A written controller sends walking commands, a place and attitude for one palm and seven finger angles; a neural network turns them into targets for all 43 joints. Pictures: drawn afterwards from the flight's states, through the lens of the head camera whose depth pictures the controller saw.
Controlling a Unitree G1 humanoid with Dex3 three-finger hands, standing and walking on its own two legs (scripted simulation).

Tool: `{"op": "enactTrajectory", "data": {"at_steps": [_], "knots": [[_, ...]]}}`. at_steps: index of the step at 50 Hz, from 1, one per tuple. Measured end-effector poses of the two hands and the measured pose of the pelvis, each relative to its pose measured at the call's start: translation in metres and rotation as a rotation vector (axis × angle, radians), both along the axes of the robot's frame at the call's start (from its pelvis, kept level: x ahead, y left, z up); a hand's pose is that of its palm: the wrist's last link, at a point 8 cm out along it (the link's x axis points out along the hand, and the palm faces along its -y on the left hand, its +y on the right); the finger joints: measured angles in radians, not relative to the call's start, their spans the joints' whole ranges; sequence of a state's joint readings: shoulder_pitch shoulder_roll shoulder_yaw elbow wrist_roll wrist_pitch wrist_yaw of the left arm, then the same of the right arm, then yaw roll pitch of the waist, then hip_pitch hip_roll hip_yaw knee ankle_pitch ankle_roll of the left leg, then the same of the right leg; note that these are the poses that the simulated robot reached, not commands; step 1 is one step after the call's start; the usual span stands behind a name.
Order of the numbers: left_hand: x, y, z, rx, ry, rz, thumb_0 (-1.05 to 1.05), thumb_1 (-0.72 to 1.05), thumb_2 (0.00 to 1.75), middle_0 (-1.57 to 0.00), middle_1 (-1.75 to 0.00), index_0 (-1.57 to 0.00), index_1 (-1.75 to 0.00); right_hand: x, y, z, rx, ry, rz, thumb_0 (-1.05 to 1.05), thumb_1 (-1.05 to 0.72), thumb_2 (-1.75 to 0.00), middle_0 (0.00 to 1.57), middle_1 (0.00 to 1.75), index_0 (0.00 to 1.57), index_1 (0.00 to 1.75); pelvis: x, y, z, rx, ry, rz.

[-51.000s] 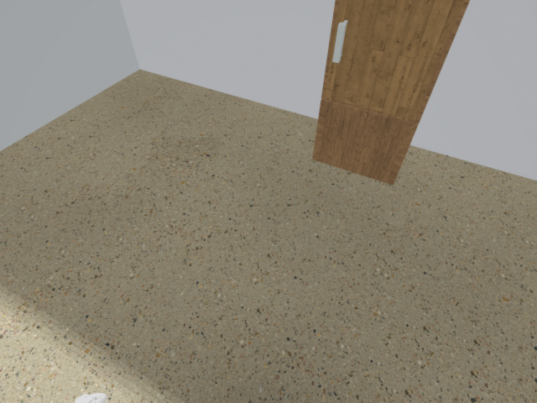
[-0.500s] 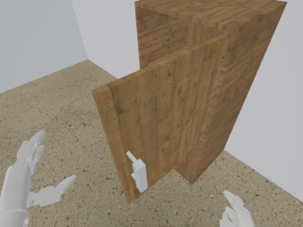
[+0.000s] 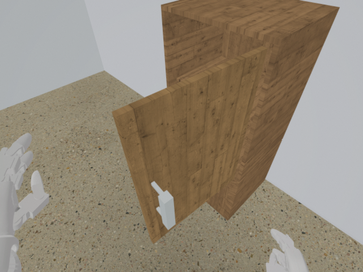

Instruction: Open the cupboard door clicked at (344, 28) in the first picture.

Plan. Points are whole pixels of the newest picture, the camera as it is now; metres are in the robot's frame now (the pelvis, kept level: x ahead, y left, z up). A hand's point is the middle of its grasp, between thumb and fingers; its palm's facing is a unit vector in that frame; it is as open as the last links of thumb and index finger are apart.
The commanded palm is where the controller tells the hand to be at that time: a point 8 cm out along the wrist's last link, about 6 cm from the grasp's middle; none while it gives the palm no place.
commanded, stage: draw the hand back to the body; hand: left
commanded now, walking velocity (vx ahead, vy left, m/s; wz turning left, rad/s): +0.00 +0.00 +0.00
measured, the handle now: (162, 205) +0.31 +0.10 -0.07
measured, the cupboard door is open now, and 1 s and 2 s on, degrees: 85 85 85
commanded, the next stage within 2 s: step back with the hand held close in 0.12 s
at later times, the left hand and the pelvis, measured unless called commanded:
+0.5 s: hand (46, 197) +0.18 +0.26 +0.15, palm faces +0.37 -0.79 -0.48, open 7.4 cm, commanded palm +0.12 +0.30 +0.17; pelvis -0.02 +0.00 +0.00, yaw -1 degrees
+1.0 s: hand (4, 241) +0.11 +0.28 +0.15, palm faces +0.45 -0.75 -0.49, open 7.4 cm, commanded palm +0.04 +0.31 +0.17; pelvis -0.09 +0.01 -0.02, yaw +1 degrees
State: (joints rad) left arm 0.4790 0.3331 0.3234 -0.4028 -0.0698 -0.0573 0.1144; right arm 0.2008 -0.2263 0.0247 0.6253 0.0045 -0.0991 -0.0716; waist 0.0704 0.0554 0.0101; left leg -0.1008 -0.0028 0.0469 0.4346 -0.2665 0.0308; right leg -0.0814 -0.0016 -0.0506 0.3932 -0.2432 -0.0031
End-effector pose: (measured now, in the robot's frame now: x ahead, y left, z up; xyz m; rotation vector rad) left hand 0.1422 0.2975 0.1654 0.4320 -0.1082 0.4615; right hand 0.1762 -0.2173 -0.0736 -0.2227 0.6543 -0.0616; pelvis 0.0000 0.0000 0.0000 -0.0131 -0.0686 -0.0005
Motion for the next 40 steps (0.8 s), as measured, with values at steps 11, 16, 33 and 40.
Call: {"op": "enactTrajectory", "data": {"at_steps": [11,16,33,40], "knots": [[-0.005,-0.004,0.007,0.018,-0.028,0.002,0.02,0.89,0.9,-0.21,-0.3,-0.21,-0.3,-0.006,-0.005,0.0,0.001,-0.006,-0.004,0.01,-0.9,-0.9,0.2,0.3,0.2,0.3,-0.005,-0.005,0.001,0.0,-0.016,0.001],[-0.004,-0.002,0.014,0.052,-0.051,-0.004,0.02,0.89,0.9,-0.21,-0.3,-0.21,-0.3,-0.007,-0.007,0.001,0.0,0.003,-0.008,0.01,-0.9,-0.9,0.21,0.3,0.2,0.3,-0.008,-0.007,0.001,-0.006,0.005,0.003],[-0.016,0.002,0.007,0.146,0.036,-0.113,0.02,0.89,0.9,-0.21,-0.3,-0.21,-0.3,-0.052,-0.023,-0.001,-0.052,0.084,-0.141,0.01,-0.9,-0.9,0.2,0.3,0.2,0.3,-0.041,0.007,-0.003,0.002,0.069,-0.021],[-0.042,0.009,0.007,0.161,-0.023,-0.101,0.02,0.89,0.9,-0.21,-0.3,-0.21,-0.3,-0.075,-0.013,-0.002,-0.058,0.068,-0.121,0.01,-0.9,-0.9,0.2,0.3,0.2,0.3,-0.063,0.011,-0.008,-0.004,0.063,-0.016]]}}
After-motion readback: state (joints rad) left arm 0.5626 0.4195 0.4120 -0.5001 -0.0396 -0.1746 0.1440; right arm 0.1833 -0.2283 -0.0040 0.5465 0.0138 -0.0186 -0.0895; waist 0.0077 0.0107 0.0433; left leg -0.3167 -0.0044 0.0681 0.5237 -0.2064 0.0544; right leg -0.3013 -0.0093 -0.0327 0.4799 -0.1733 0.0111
